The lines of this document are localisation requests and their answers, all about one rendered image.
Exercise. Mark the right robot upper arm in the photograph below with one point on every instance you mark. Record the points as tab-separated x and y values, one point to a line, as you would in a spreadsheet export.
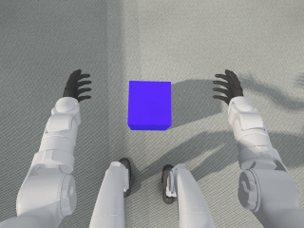
271	195

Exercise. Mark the carton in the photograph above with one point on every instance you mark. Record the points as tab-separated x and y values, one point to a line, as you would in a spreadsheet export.
149	105

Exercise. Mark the robot left thigh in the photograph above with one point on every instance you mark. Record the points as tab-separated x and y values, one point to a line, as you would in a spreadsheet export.
109	207

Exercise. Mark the left robot upper arm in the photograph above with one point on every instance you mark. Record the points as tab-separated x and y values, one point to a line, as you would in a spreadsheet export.
44	201

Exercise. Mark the robot left forearm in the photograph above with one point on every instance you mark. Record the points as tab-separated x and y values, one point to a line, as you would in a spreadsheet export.
55	155

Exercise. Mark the robot left hand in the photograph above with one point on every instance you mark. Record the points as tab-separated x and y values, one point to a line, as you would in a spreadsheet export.
72	85

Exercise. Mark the robot right forearm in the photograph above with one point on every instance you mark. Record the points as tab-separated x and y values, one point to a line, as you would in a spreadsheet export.
253	142

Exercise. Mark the robot right hand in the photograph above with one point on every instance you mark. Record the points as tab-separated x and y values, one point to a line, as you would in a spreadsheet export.
233	86

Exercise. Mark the robot thigh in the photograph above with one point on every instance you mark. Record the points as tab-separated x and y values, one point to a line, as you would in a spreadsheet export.
193	211
109	207

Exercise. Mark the robot right thigh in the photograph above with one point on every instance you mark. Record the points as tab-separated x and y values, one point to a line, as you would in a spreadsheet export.
193	211

